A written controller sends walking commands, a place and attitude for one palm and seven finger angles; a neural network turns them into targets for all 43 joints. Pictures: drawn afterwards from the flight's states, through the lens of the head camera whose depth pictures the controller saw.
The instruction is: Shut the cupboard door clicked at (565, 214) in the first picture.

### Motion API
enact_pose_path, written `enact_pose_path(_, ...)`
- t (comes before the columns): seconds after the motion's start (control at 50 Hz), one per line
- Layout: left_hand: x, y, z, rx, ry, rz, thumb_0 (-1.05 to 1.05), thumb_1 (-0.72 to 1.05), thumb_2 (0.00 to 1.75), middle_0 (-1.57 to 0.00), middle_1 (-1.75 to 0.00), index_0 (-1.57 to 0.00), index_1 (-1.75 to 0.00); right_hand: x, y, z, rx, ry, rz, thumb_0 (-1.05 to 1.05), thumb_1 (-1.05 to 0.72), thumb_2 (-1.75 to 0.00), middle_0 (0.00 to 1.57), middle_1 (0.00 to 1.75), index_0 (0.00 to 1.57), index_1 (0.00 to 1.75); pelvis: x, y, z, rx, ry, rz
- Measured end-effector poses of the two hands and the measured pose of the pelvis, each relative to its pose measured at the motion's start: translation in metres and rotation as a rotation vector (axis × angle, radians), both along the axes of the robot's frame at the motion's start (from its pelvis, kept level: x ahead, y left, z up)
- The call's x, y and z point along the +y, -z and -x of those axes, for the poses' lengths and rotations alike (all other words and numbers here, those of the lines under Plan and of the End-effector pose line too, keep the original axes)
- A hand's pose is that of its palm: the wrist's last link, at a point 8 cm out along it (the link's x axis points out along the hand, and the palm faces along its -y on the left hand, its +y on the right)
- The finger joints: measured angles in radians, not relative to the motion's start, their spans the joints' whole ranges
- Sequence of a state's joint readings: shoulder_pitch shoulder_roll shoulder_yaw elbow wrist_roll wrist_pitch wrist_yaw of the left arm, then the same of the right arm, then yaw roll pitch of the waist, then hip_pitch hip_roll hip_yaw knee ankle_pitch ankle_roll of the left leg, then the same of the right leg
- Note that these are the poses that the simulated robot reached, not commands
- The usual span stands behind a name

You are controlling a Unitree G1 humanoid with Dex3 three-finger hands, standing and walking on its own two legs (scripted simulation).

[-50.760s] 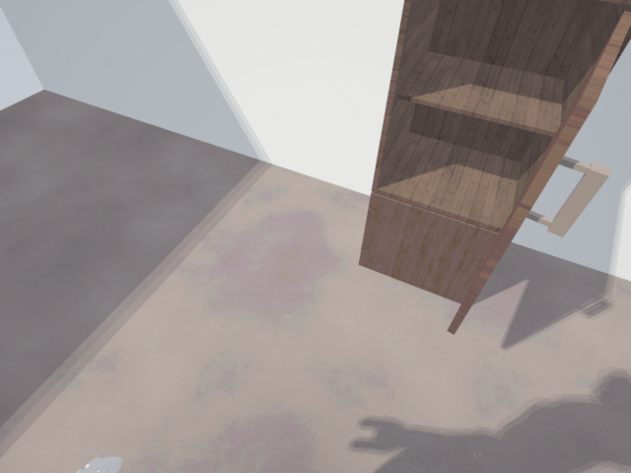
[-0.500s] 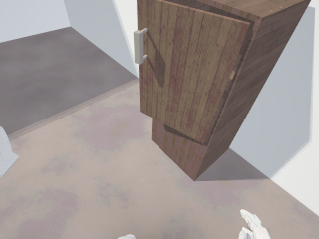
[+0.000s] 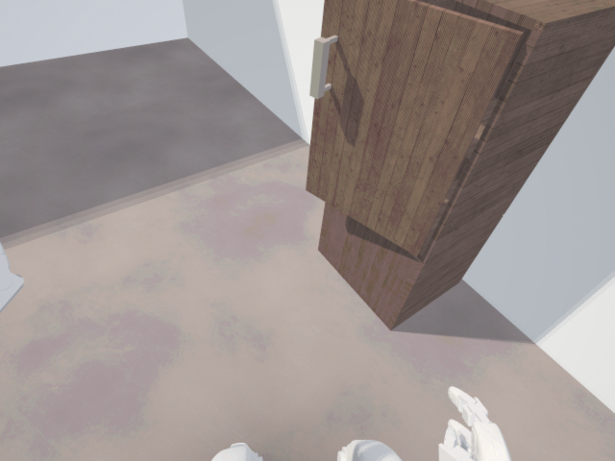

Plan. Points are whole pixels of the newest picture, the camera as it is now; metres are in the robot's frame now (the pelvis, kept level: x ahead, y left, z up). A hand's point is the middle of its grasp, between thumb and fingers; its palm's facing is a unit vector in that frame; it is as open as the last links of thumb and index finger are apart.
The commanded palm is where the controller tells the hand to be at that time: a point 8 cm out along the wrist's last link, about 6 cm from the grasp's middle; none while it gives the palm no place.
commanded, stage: stop stepping back and stand still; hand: left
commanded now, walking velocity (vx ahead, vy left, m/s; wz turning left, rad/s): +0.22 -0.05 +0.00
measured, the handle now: (325, 66) +0.91 +0.00 +0.10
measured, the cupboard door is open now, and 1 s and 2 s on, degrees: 16 16 16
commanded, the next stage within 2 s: let the arm hang, fingers relaxed in 1.08 s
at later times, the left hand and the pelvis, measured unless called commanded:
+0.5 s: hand out of the picture +0.17 +0.27 +0.19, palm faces +0.32 -0.86 -0.39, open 7.4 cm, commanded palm +0.11 +0.31 +0.20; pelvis -0.07 +0.04 +0.02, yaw -8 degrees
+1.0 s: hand (34, 308) +0.20 +0.25 +0.19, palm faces +0.29 -0.86 -0.43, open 7.4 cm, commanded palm +0.14 +0.30 +0.20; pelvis -0.05 +0.03 +0.02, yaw -10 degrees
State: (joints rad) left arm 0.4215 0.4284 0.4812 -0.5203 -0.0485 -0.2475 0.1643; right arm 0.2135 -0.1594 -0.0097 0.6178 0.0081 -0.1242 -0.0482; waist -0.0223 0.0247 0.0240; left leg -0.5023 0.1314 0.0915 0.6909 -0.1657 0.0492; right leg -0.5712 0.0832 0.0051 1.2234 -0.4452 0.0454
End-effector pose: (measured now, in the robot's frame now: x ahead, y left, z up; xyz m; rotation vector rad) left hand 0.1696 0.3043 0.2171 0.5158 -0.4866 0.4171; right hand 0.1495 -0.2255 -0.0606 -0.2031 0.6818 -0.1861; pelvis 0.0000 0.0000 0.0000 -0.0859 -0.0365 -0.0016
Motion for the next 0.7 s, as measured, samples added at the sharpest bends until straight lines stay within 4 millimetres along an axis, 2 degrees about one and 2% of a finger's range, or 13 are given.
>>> enact_pose_path(0.1,0.0,-0.003,0.032,0.089,-0.01,0.024,0.01,0.89,0.9,-0.21,-0.3,-0.21,-0.3,0.01,-0.01,0.032,-0.005,-0.003,-0.03,0.01,-0.9,-0.9,0.21,0.3,0.2,0.3,0.002,-0.013,0.021,0.03,0.039,-0.012)
enact_pose_path(0.16,-0.007,-0.001,0.047,0.101,-0.005,-0.015,0.01,0.89,0.9,-0.2,-0.3,-0.21,-0.3,0.007,-0.004,0.049,-0.005,-0.031,-0.022,0.01,-0.9,-0.9,0.21,0.3,0.2,0.3,0.0,-0.007,0.041,0.047,0.073,-0.078)
enact_pose_path(0.2,-0.007,-0.002,0.052,0.095,0.01,0.008,0.01,0.89,0.9,-0.21,-0.3,-0.21,-0.3,0.003,0.0,0.063,0.034,-0.026,-0.006,0.01,-0.9,-0.9,0.21,0.3,0.2,0.3,0.006,-0.009,0.051,0.026,0.082,-0.063)
enact_pose_path(0.28,0.004,0.004,0.051,0.094,0.008,0.073,0.01,0.89,0.9,-0.21,-0.3,-0.21,-0.3,-0.006,-0.004,0.095,0.084,0.054,0.028,0.01,-0.9,-0.9,0.21,0.3,0.2,0.3,0.015,-0.017,0.054,0.017,0.105,-0.074)
enact_pose_path(0.36,0.017,0.017,0.041,0.089,0.029,0.102,0.01,0.89,0.9,-0.21,-0.3,-0.21,-0.3,-0.014,-0.006,0.118,0.086,0.134,0.092,0.01,-0.9,-0.9,0.21,0.3,0.2,0.3,0.028,-0.011,0.058,0.017,0.093,-0.061)
enact_pose_path(0.42,0.018,0.021,0.035,0.125,0.063,0.1,0.01,0.89,0.9,-0.2,-0.3,-0.21,-0.3,-0.012,-0.011,0.132,0.075,0.186,0.098,0.01,-0.9,-0.9,0.21,0.3,0.2,0.3,0.034,-0.013,0.066,0.003,0.124,-0.072)
enact_pose_path(0.48,0.012,0.015,0.034,0.158,0.111,0.063,0.01,0.89,0.9,-0.2,-0.3,-0.21,-0.3,-0.002,-0.018,0.145,0.07,0.2,0.078,0.01,-0.9,-0.9,0.2,0.3,0.2,0.3,0.035,-0.02,0.071,0.002,0.139,-0.062)
enact_pose_path(0.58,0.0,0.0,0.04,0.185,0.158,-0.017,0.01,0.89,0.9,-0.21,-0.3,-0.21,-0.3,0.011,-0.014,0.156,0.094,0.197,0.02,0.01,-0.9,-0.9,0.2,0.3,0.2,0.3,0.033,-0.026,0.074,0.018,0.152,-0.052)
enact_pose_path(0.7,0.0,0.004,0.042,0.224,0.113,-0.048,0.01,0.89,0.9,-0.21,-0.3,-0.21,-0.3,0.011,0.011,0.156,0.145,0.189,-0.03,0.01,-0.9,-0.9,0.21,0.3,0.2,0.3,0.03,-0.017,0.075,0.018,0.162,-0.061)
